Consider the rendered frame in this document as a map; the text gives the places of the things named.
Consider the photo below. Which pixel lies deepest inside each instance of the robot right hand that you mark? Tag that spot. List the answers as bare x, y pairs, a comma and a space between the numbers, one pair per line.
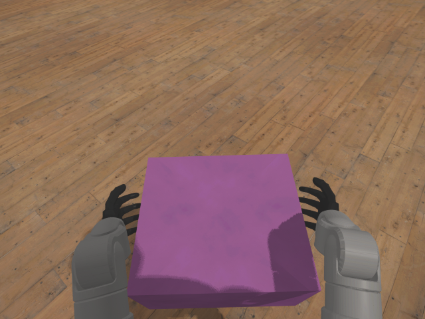
326, 197

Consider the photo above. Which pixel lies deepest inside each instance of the carton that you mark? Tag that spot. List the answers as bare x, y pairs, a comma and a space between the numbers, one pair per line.
219, 232

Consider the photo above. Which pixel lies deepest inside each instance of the left robot forearm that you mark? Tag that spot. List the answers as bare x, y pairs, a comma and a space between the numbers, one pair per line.
99, 278

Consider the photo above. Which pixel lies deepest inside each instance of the robot left hand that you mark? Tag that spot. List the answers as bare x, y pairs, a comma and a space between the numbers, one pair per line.
114, 203

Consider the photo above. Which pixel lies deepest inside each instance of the right robot forearm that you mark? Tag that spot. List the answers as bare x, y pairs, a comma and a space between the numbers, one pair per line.
352, 270

